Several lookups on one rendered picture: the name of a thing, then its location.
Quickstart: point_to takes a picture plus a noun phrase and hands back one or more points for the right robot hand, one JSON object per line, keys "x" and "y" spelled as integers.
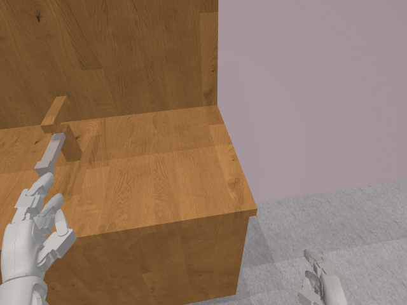
{"x": 328, "y": 288}

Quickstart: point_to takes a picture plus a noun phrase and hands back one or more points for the counter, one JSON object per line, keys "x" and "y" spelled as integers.
{"x": 152, "y": 185}

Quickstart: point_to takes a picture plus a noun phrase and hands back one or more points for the tap lever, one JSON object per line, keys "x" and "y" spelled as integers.
{"x": 50, "y": 156}

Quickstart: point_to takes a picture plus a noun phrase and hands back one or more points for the robot left forearm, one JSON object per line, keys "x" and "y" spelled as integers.
{"x": 24, "y": 290}

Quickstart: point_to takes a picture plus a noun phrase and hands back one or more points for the left robot hand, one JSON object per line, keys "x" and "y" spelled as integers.
{"x": 24, "y": 237}

